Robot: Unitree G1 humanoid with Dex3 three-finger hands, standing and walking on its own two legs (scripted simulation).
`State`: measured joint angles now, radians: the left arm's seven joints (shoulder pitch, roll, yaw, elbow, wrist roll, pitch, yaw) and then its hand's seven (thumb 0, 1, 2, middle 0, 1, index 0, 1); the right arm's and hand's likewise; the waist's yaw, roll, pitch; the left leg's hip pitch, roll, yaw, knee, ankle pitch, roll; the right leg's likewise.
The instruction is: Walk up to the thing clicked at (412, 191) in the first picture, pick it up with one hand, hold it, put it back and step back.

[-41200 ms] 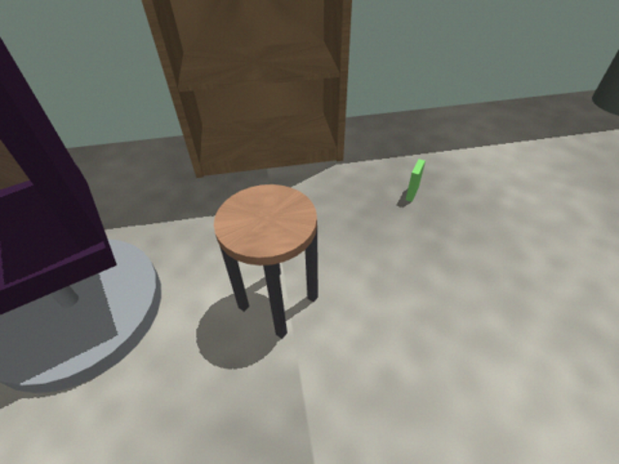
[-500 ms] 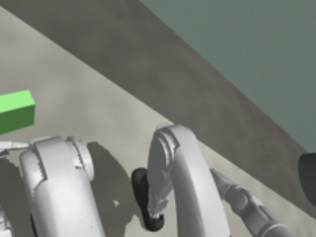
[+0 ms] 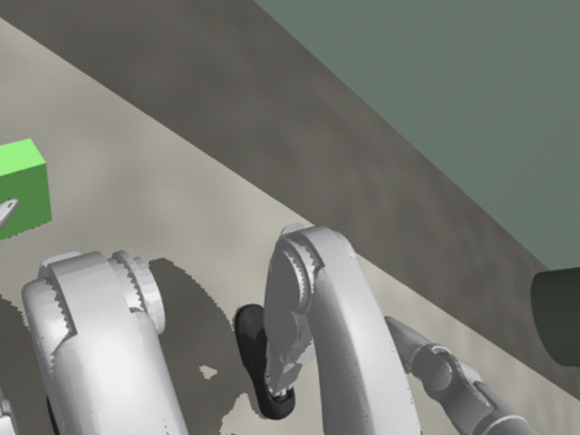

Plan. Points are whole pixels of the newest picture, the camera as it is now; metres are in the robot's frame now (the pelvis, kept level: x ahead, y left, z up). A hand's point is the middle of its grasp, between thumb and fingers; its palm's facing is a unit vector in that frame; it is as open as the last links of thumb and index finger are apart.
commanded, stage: close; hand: left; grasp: from the side
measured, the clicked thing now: out of the picture +0.41 +0.28 -0.19
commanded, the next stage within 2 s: settle in 0.86 s
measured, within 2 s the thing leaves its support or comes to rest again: leaves its support in 1.18 s
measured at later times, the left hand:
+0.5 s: hand out of the picture +0.39 +0.30 -0.16, palm faces +0.41 -0.91 +0.04, open 7.8 cm
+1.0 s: hand out of the picture +0.39 +0.30 -0.16, palm faces +0.42 -0.91 +0.05, open 8.0 cm
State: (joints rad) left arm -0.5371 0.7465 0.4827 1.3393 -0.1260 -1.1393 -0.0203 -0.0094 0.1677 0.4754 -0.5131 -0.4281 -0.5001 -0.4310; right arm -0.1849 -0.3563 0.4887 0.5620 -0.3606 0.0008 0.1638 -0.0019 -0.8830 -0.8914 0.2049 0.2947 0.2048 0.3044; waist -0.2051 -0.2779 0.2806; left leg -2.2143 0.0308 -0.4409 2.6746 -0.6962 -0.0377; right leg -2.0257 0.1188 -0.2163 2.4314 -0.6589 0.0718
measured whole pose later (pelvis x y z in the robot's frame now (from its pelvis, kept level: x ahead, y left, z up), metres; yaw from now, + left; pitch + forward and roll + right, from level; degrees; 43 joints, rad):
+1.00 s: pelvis +0.00 +0.00 +0.00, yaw +0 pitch +10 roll -18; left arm -0.54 0.75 0.49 1.32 -0.14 -1.13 -0.03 0.01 -0.10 0.93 -0.89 -1.03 -0.86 -1.01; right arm -0.18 -0.34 0.49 0.56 -0.35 0.01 0.16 0.00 -0.89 -0.89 0.20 0.29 0.20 0.30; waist -0.19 -0.28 0.28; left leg -2.21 0.04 -0.44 2.68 -0.70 -0.03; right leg -2.02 0.12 -0.22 2.43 -0.66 0.06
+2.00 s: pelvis +0.02 -0.02 +0.05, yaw +8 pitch +26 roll -9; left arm -0.41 0.44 0.40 0.77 -0.19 -0.70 -0.16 0.01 -0.21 1.01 -0.91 -1.14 -0.90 -1.13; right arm -0.02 -0.29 0.13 0.63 -0.12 0.06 0.11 0.00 -0.90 -0.89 0.20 0.29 0.20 0.30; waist -0.08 -0.05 -0.04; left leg -2.25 0.05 -0.24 2.44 -0.67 -0.06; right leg -2.13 0.03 -0.09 2.36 -0.70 0.05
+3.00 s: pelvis +0.02 -0.03 +0.10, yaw +12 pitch +31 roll -4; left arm -0.47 0.35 0.43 0.77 -0.18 -0.61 -0.25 0.00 -0.28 1.04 -0.94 -1.19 -0.93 -1.18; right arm 0.05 -0.27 0.02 0.68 -0.06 0.01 0.05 0.00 -0.91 -0.89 0.20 0.29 0.20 0.30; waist -0.05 -0.02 -0.13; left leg -2.13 0.06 -0.14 2.25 -0.66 -0.05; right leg -2.06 0.00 -0.03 2.23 -0.71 0.03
